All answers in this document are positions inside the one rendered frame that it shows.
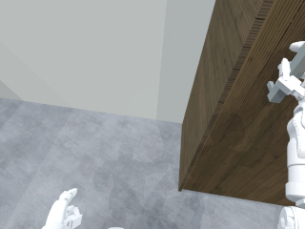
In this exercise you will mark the wardrobe door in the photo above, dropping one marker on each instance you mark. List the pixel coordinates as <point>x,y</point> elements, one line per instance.
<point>246,152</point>

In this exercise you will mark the right robot hand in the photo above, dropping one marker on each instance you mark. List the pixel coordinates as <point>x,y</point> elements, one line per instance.
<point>290,84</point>

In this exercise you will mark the left robot hand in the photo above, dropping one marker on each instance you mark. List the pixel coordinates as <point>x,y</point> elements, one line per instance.
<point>60,212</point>

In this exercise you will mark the right robot forearm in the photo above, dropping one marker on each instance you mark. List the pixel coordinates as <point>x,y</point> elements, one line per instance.
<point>295,187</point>

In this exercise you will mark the handle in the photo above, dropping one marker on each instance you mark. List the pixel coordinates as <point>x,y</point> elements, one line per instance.
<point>297,69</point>

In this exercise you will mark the right robot upper arm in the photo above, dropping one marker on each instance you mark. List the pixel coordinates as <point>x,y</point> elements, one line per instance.
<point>291,217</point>

